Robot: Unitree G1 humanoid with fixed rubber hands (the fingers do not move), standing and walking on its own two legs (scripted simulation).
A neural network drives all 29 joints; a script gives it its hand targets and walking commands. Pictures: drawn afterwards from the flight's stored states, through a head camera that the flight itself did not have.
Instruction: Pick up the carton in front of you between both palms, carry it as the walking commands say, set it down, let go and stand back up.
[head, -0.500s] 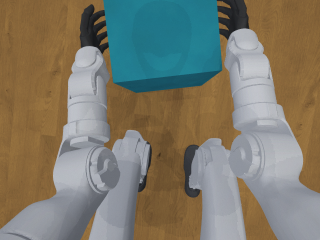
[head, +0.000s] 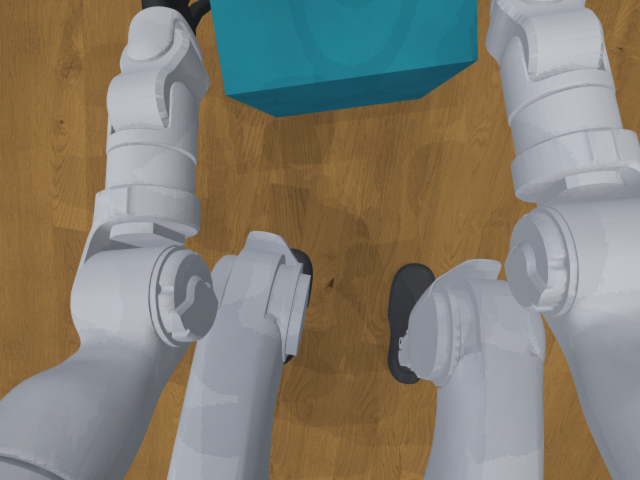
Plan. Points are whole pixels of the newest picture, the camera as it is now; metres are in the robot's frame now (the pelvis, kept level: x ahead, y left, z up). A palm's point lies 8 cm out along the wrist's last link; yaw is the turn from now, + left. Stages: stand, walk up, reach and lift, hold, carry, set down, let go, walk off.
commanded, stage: set down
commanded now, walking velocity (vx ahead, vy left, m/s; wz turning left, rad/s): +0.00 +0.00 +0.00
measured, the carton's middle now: (338, 0) +0.56 +0.05 -0.25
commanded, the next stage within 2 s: none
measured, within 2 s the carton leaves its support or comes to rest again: rests again in 0.06 s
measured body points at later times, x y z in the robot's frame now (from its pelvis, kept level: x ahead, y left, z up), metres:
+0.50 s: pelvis -0.01 +0.00 -0.02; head +0.36 -0.01 +0.23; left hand +0.53 +0.20 -0.17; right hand +0.58 -0.11 -0.18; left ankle +0.10 +0.12 -0.35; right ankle +0.09 -0.10 -0.35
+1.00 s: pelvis -0.02 -0.01 -0.02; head +0.36 -0.02 +0.22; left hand +0.53 +0.20 -0.18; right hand +0.58 -0.11 -0.18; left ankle +0.10 +0.12 -0.35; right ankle +0.09 -0.10 -0.35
